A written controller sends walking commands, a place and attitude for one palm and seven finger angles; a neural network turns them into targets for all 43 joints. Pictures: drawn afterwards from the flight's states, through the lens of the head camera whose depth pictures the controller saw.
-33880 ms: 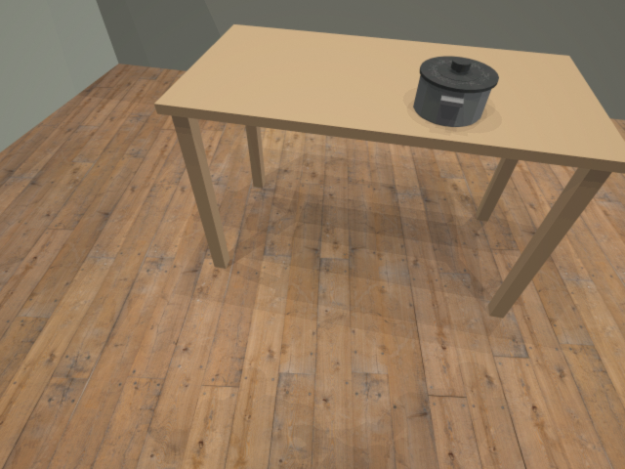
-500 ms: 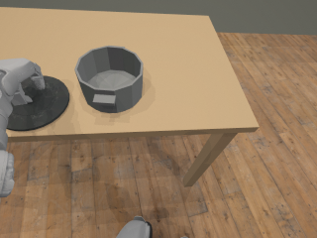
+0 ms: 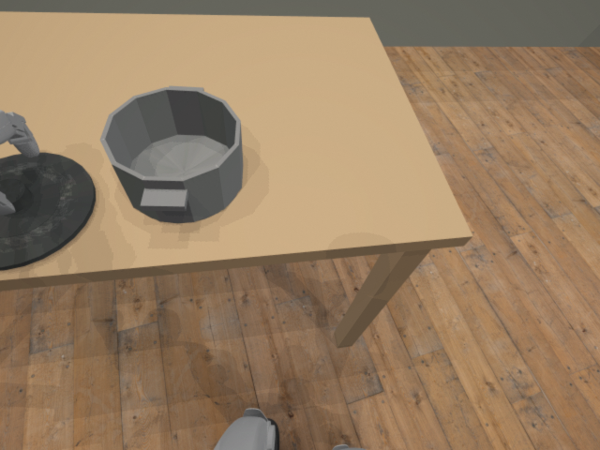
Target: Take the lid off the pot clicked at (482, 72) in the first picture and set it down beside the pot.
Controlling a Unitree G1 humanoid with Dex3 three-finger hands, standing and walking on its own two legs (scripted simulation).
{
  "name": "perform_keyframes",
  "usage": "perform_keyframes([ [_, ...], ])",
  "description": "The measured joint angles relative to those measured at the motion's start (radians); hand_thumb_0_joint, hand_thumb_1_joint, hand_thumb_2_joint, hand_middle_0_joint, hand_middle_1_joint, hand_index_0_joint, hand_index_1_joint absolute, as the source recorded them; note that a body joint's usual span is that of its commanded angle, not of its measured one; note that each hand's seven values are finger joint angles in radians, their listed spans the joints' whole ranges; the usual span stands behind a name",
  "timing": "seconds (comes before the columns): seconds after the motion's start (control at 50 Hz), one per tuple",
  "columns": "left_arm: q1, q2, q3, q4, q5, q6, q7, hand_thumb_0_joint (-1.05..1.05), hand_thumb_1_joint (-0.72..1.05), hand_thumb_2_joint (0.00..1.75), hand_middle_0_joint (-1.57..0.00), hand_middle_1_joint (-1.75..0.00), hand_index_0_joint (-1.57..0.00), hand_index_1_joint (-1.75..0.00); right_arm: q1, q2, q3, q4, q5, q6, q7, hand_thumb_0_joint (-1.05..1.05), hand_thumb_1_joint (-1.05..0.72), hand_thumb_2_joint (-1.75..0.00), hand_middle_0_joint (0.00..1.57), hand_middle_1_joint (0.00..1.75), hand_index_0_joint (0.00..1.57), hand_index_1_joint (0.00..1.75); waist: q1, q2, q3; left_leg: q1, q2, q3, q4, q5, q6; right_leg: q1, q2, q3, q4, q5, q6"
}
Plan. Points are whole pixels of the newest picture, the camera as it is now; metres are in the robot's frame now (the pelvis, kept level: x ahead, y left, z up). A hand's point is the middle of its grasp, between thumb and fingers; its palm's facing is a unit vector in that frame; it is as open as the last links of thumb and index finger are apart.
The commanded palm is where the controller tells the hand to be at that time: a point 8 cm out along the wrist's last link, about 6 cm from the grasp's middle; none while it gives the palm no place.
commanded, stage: open the fingers wide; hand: left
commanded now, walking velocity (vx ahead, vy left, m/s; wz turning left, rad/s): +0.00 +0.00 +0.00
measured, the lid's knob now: (9, 196) +0.44 +0.38 +0.04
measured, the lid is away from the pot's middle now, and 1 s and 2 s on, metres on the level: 0.22 0.22 0.22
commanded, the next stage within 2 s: raise the empty hand in 0.10 s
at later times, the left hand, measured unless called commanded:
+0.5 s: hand out of the picture +0.42 +0.39 +0.12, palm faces -0.36 -0.15 -0.92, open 11.0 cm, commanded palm +0.46 +0.38 +0.18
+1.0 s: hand out of the picture +0.43 +0.39 +0.17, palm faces -0.31 -0.13 -0.94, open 11.0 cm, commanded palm +0.45 +0.38 +0.23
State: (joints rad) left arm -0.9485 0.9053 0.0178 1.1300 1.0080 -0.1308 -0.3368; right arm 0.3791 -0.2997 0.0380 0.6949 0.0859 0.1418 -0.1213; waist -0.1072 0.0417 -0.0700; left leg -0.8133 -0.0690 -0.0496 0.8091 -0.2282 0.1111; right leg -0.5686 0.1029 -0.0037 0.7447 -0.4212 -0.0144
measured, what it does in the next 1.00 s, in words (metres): stands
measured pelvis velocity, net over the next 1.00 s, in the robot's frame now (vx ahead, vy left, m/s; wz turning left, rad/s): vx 0.00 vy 0.01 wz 0.02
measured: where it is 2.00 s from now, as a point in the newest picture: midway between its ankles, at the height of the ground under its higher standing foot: outside the picture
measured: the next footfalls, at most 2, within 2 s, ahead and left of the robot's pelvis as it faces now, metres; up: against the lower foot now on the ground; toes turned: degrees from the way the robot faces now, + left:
none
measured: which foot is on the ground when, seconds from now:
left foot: down 0.00-1.00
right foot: down 0.00-1.00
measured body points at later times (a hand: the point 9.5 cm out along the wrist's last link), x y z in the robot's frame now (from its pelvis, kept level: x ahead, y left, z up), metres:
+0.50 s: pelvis +0.00 +0.00 +0.00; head +0.07 +0.03 +0.45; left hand +0.44 +0.39 +0.17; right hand +0.06 -0.28 -0.10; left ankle +0.09 +0.04 -0.70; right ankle -0.04 -0.14 -0.70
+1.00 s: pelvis +0.00 +0.01 +0.01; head +0.06 +0.04 +0.46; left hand +0.44 +0.39 +0.22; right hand +0.05 -0.27 -0.10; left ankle +0.09 +0.04 -0.70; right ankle -0.04 -0.14 -0.70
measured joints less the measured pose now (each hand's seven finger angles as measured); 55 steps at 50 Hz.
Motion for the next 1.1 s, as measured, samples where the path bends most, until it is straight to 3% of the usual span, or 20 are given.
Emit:
perform_keyframes([
  [0.24,0.028,0.004,0.028,-0.010,-0.007,-0.017,0.001,0.00,-0.06,0.78,-0.42,-0.76,-0.42,-0.76,-0.047,0.001,0.001,-0.024,0.005,0.014,0.009,0.00,-0.90,-0.89,0.21,0.30,0.21,0.30,0.006,-0.001,-0.004,0.013,0.001,-0.003,-0.004,-0.004,-0.002,0.016,0.002,-0.002,-0.012,0.001,0.003],
  [0.38,0.029,-0.012,0.011,-0.066,-0.019,-0.021,-0.012,0.00,-0.06,0.77,-0.41,-0.77,-0.42,-0.77,-0.060,0.001,0.000,-0.026,0.006,0.017,0.006,0.00,-0.90,-0.89,0.21,0.30,0.21,0.30,0.028,0.005,0.000,0.034,-0.004,-0.013,-0.014,0.000,-0.003,0.043,-0.001,-0.011,-0.028,0.005,-0.001],
  [0.62,-0.035,0.006,-0.034,-0.029,-0.028,0.018,-0.051,0.00,-0.06,0.76,-0.41,-0.77,-0.41,-0.77,-0.064,0.002,0.013,-0.026,0.013,0.015,0.002,0.00,-0.90,-0.89,0.21,0.30,0.21,0.30,0.023,-0.001,0.007,0.071,-0.008,-0.011,-0.033,0.004,0.001,0.080,-0.006,-0.008,-0.050,0.011,0.002],
  [0.82,-0.062,0.017,-0.010,-0.043,-0.025,0.023,-0.062,0.00,-0.06,0.76,-0.41,-0.77,-0.41,-0.77,-0.050,-0.003,0.004,-0.023,0.012,0.027,0.015,0.00,-0.91,-0.90,0.21,0.30,0.21,0.30,0.021,0.011,0.008,0.096,-0.012,-0.001,-0.056,0.010,0.010,0.104,-0.013,0.002,-0.072,0.018,0.000],
  [1.1,-0.129,-0.002,-0.061,-0.038,-0.024,0.063,-0.087,0.00,-0.06,0.76,-0.41,-0.77,-0.41,-0.77,-0.058,0.004,0.008,-0.028,0.012,0.028,0.025,0.00,-0.91,-0.90,0.21,0.30,0.21,0.30,0.030,0.009,0.010,0.140,-0.026,0.005,-0.096,0.031,0.020,0.141,-0.029,0.006,-0.095,0.027,-0.008],
])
